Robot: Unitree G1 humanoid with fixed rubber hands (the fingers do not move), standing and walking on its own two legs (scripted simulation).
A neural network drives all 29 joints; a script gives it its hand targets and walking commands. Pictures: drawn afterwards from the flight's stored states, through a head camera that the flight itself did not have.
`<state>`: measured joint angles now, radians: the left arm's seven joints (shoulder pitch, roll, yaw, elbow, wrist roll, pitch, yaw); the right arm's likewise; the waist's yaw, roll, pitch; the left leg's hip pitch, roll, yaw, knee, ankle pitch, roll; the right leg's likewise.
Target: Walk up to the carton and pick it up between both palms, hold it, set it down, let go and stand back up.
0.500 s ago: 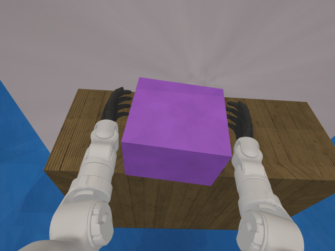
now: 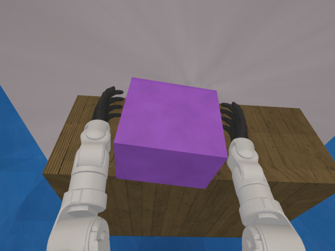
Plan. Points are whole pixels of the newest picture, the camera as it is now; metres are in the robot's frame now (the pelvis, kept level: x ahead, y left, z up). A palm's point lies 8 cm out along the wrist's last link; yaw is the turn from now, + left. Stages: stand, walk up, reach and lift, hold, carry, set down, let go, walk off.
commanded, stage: reach and lift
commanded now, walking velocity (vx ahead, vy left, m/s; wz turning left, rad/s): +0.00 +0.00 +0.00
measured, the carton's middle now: (168, 132) +0.40 -0.01 +0.05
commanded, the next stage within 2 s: hold in 1.44 s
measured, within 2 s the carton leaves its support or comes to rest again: neither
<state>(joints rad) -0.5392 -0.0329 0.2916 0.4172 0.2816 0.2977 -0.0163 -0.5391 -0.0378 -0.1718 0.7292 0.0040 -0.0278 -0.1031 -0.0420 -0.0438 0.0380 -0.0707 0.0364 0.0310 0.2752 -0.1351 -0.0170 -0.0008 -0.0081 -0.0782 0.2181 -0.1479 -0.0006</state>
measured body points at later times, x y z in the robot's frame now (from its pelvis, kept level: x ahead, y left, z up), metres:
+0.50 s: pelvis -0.01 +0.01 +0.00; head -0.03 +0.03 +0.45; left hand +0.36 +0.17 +0.15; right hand +0.35 -0.17 +0.13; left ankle +0.01 +0.13 -0.75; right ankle -0.01 -0.11 -0.75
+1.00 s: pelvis -0.01 +0.00 +0.00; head -0.03 +0.02 +0.45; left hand +0.37 +0.17 +0.17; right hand +0.36 -0.17 +0.14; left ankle +0.01 +0.13 -0.75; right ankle -0.01 -0.11 -0.75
